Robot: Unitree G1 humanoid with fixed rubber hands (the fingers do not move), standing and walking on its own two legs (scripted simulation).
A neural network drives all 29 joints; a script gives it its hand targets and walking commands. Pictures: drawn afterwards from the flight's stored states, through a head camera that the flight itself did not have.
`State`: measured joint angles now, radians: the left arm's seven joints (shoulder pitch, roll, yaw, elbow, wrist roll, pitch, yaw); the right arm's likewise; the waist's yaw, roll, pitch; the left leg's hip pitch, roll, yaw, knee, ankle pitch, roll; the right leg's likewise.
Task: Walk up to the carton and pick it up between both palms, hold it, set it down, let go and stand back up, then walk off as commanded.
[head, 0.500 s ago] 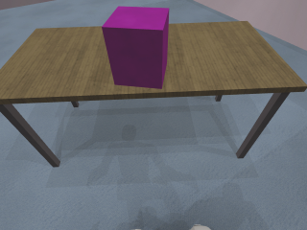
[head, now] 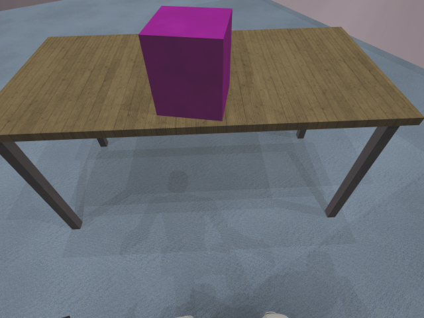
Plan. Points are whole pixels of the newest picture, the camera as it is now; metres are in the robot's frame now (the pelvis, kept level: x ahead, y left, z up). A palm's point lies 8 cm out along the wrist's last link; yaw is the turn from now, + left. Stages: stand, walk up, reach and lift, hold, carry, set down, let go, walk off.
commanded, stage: walk up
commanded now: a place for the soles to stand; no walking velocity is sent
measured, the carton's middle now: (192, 64) +0.79 +0.09 +0.08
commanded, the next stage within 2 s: none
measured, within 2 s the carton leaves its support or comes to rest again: neither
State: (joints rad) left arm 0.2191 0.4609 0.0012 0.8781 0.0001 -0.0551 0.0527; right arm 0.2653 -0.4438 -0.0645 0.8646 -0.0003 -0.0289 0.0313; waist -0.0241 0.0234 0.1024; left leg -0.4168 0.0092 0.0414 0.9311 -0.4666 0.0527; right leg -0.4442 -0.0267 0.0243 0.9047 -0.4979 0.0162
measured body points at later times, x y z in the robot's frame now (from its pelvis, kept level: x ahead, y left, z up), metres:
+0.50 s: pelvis +0.01 -0.01 +0.00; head +0.04 -0.02 +0.45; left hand +0.11 +0.33 -0.09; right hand +0.07 -0.35 -0.11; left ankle +0.02 +0.09 -0.69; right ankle +0.05 -0.16 -0.69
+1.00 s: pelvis +0.07 -0.04 +0.01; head +0.09 -0.05 +0.46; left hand +0.17 +0.30 -0.08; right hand +0.12 -0.39 -0.10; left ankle +0.02 +0.09 -0.69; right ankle +0.13 -0.15 -0.69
